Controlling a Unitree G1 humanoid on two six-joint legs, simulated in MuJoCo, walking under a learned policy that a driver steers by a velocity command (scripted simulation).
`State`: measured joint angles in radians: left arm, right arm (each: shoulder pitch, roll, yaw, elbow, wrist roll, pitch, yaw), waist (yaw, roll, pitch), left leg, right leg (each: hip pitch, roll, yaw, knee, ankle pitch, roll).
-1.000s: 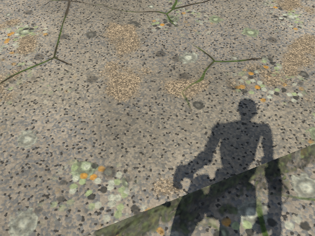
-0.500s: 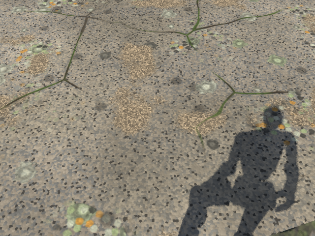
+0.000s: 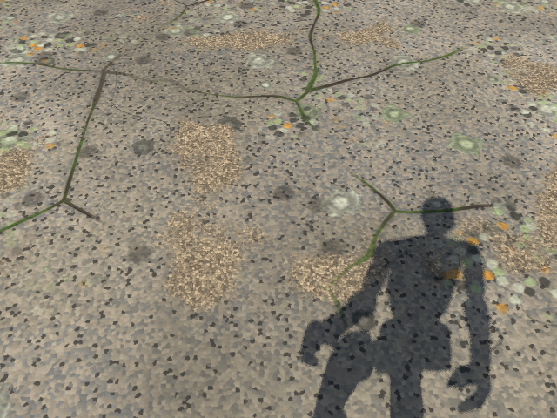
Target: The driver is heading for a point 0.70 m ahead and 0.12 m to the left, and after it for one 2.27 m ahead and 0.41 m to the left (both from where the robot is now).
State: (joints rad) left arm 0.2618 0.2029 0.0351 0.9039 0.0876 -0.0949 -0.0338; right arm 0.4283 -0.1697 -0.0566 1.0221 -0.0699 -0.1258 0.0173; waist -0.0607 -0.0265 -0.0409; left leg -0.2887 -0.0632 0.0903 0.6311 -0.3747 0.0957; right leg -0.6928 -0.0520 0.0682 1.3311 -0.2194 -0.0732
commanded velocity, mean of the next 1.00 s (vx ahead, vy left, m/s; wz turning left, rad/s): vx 0.48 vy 0.00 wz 0.23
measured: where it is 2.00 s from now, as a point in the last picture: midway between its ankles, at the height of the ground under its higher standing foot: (239, 377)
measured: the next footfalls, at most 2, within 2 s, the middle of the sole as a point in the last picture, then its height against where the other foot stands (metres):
right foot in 0.38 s outside the picture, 0.19 m lower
left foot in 0.86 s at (232, 411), level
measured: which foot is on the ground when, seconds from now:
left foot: down 0.00-0.36, up 0.38-0.84, down 0.86-1.00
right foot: up 0.00-0.36, down 0.38-0.86, up 0.88-1.00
